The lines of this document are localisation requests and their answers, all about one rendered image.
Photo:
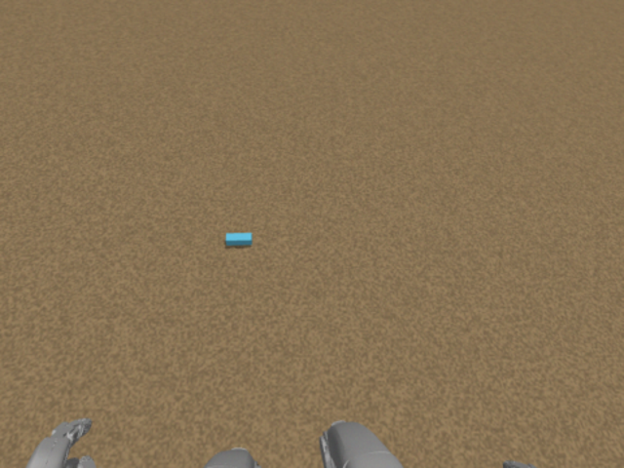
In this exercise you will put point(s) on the left robot hand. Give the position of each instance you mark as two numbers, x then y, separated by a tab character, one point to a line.
53	452

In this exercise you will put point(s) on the small box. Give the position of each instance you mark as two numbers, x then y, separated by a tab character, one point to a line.
235	239

